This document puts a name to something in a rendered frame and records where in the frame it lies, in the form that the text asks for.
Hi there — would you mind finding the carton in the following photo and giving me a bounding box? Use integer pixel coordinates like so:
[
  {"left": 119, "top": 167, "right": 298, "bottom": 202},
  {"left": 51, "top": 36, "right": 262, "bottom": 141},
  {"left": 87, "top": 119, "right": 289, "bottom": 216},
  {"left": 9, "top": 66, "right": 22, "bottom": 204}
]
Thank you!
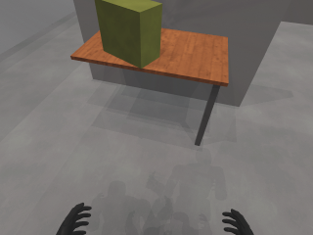
[{"left": 94, "top": 0, "right": 162, "bottom": 69}]

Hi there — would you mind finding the left robot hand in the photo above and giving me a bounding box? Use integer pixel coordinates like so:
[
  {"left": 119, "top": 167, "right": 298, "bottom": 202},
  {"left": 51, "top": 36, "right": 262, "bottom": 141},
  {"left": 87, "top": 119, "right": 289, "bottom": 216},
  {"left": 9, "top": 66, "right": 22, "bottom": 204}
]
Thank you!
[{"left": 56, "top": 203, "right": 92, "bottom": 235}]

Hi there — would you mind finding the table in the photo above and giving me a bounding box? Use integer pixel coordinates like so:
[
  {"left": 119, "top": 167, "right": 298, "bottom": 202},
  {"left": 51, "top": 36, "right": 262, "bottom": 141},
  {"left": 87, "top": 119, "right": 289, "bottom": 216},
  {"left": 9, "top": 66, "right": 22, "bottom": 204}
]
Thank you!
[{"left": 70, "top": 28, "right": 229, "bottom": 146}]

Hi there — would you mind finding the right robot hand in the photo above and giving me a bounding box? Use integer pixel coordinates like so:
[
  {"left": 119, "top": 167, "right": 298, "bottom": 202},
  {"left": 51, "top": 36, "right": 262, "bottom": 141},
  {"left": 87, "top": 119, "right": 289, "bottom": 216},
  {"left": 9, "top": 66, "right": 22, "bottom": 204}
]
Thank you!
[{"left": 222, "top": 209, "right": 254, "bottom": 235}]

